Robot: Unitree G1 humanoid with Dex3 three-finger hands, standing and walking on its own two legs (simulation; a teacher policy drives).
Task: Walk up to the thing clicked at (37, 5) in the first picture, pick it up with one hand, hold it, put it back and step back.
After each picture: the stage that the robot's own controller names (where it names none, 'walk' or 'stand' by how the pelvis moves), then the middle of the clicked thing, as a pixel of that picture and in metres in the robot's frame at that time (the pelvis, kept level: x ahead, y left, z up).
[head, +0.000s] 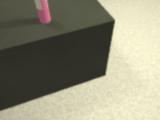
stand; (41, 3) +0.92 +0.28 +0.00
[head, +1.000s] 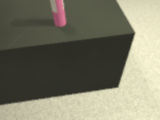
walk; (57, 5) +0.86 +0.21 +0.00
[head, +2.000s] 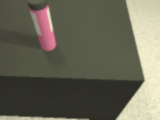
stand; (43, 25) +0.58 +0.21 +0.03
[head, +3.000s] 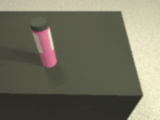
walk; (44, 44) +0.54 +0.21 +0.00
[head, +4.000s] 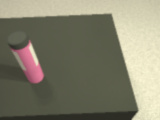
stand; (27, 60) +0.45 +0.25 +0.00
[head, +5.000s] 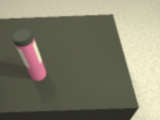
stand; (31, 57) +0.47 +0.24 +0.00
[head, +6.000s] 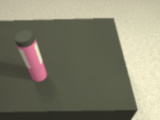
stand; (32, 58) +0.47 +0.24 -0.01
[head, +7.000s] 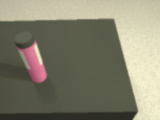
stand; (32, 59) +0.47 +0.24 -0.01
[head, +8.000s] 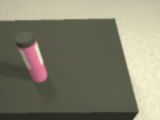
stand; (33, 59) +0.47 +0.24 -0.01
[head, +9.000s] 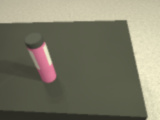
rise first; (42, 60) +0.47 +0.24 +0.00
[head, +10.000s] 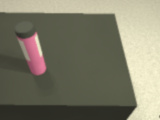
go down; (32, 50) +0.50 +0.22 +0.01
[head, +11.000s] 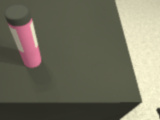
go down; (26, 40) +0.48 +0.21 +0.04
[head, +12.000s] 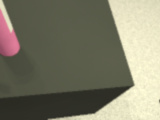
close in; out of the picture +0.49 +0.23 +0.08
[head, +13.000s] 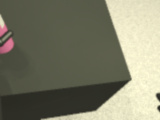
close; out of the picture +0.51 +0.23 +0.09
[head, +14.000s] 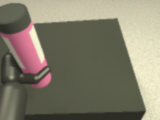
lift; (28, 53) +0.33 +0.16 +0.21
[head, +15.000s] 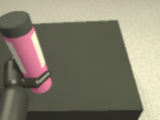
hold; (30, 58) +0.32 +0.17 +0.18
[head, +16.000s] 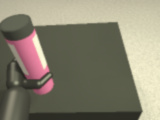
hold; (32, 60) +0.33 +0.17 +0.17
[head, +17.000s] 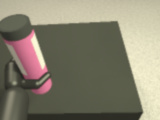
hold; (30, 60) +0.33 +0.17 +0.17
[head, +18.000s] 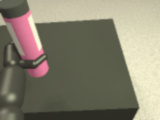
crouch; (27, 42) +0.40 +0.18 +0.18
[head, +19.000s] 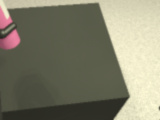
lower; out of the picture +0.49 +0.23 +0.20
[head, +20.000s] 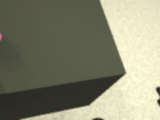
lower; out of the picture +0.53 +0.24 +0.11
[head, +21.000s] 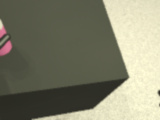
lower; out of the picture +0.50 +0.23 +0.09
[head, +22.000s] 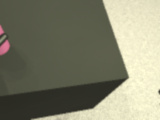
lower; out of the picture +0.50 +0.23 +0.09
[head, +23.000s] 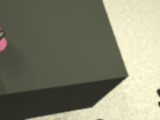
lower; out of the picture +0.51 +0.24 +0.10
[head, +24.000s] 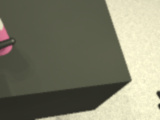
open; out of the picture +0.50 +0.23 +0.09
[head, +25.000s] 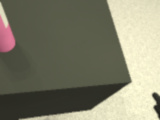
sink last; out of the picture +0.50 +0.23 +0.08
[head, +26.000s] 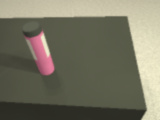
sink last; (40, 50) +0.50 +0.24 +0.04
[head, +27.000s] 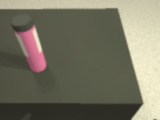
stand; (31, 46) +0.49 +0.23 +0.05
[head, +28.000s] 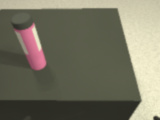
stand; (31, 44) +0.50 +0.23 +0.05
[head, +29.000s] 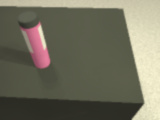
stand; (36, 43) +0.50 +0.23 +0.04
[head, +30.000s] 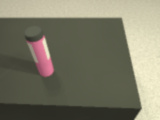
stand; (40, 53) +0.50 +0.22 +0.00
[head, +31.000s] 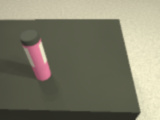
stand; (37, 57) +0.48 +0.23 -0.01
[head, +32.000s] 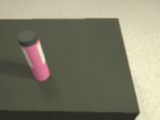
stand; (35, 57) +0.48 +0.23 -0.01
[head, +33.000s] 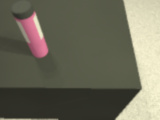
walk; (32, 32) +0.52 +0.23 +0.02
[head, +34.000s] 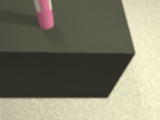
walk; (43, 3) +0.69 +0.21 +0.01
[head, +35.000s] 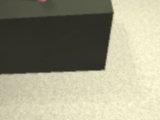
walk; out of the picture +0.96 +0.32 +0.03
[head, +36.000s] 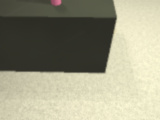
stand; out of the picture +1.10 +0.24 +0.01
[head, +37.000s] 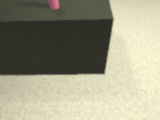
stand; out of the picture +1.12 +0.24 -0.01
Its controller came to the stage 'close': yes
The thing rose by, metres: 0.20
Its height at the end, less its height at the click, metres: +0.00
